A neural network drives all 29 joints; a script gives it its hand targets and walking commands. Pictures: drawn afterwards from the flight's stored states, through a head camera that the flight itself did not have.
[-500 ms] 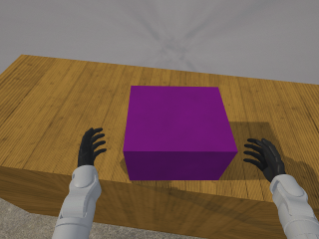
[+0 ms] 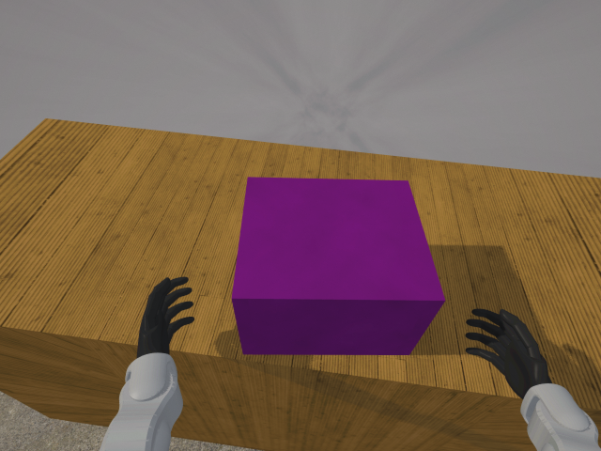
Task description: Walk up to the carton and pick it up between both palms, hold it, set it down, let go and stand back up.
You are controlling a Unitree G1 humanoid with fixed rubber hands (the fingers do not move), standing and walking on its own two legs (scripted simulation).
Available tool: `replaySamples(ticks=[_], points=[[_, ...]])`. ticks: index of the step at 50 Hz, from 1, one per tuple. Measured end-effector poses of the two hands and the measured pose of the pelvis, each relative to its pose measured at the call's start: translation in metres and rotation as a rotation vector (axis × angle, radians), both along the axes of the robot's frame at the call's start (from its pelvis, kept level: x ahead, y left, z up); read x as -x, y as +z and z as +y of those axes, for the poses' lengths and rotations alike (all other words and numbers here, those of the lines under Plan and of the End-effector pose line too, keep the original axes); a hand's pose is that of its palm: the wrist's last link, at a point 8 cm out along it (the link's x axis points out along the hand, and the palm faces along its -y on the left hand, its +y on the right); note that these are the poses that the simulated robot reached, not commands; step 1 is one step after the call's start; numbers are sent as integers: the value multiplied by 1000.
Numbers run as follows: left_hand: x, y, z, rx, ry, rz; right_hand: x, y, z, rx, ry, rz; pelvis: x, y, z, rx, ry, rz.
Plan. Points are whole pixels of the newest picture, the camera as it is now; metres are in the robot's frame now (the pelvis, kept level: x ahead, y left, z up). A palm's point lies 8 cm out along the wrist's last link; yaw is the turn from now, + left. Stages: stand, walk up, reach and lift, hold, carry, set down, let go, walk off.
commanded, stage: set down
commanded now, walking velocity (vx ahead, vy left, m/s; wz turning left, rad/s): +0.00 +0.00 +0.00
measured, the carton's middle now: (327, 265) +0.41 -0.01 +0.00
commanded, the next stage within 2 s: let go in 1.64 s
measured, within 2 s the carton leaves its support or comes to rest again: neither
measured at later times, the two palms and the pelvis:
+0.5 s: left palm (137, 389) +0.20 +0.21 +0.02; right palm (543, 413) +0.21 -0.28 +0.00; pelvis +0.02 +0.00 +0.00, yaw +0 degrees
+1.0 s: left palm (151, 390) +0.21 +0.21 -0.01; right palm (541, 413) +0.22 -0.28 -0.01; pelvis +0.03 +0.00 +0.00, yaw +0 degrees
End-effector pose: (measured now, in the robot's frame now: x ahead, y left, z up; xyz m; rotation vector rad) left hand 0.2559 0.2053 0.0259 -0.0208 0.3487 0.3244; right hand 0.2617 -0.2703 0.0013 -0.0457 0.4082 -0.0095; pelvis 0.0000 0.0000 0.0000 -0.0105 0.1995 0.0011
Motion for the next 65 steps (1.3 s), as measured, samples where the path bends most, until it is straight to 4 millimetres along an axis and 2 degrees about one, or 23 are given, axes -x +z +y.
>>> replaySamples(ticks=[12,22,28,43,50,65], points=[[21,1,6,-6,33,-6,13,7,-2,8,6,-29,-16,2,-1,-2,2,-40],[51,-8,9,2,43,46,42,-1,-7,8,-11,33,-19,3,-2,-3,4,-92],[52,-12,8,17,35,55,51,-3,-7,14,-15,77,-18,3,-2,-3,3,-93],[48,-35,5,60,10,151,46,-7,-9,52,-34,146,-25,3,-2,-3,4,-84],[44,-39,3,64,-7,155,46,-8,-9,62,-36,127,-31,3,-2,-4,4,-77],[45,-40,7,32,-70,138,50,-10,-3,55,-114,99,-28,3,-2,-4,4,-105]])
